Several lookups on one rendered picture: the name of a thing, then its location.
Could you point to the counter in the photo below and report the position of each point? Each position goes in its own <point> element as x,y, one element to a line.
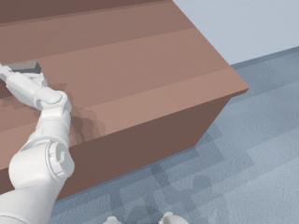
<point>143,82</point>

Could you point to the left robot upper arm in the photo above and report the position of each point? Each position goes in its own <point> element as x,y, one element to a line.
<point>38,175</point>

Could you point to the left robot hand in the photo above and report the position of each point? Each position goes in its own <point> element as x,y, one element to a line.
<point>23,85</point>

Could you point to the robot left forearm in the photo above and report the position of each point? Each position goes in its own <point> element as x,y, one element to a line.
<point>54,121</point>

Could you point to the tap lever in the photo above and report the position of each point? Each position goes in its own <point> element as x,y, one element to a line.
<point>32,67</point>

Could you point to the robot left shin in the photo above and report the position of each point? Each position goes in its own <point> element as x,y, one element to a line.
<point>111,218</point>

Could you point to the robot right thigh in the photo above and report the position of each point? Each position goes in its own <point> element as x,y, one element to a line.
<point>172,219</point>

